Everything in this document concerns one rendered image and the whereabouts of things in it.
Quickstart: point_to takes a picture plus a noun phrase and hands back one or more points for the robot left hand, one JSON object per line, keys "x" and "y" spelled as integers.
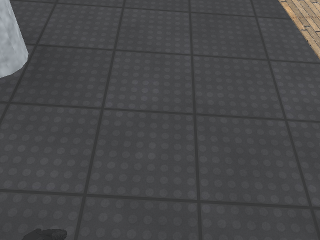
{"x": 49, "y": 234}

